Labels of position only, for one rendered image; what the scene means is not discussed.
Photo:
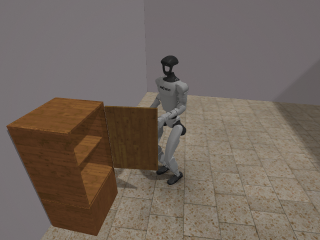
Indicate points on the left robot foot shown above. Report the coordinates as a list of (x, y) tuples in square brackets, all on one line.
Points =
[(175, 178)]

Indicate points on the cupboard door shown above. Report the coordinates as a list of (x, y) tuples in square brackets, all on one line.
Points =
[(133, 136)]

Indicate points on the left robot forearm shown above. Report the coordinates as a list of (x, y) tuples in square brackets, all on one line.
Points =
[(173, 113)]

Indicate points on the robot foot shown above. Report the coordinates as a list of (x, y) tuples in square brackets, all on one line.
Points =
[(175, 178), (162, 170)]

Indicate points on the right robot foot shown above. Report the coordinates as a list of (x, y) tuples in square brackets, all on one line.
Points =
[(162, 170)]

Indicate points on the robot left hand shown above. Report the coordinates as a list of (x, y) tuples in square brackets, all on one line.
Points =
[(160, 122)]

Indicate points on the robot left upper arm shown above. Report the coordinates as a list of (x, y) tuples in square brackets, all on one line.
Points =
[(182, 89)]

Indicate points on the right robot forearm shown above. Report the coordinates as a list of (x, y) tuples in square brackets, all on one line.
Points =
[(156, 103)]

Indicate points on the robot right upper arm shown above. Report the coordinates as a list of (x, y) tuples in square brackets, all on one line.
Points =
[(158, 87)]

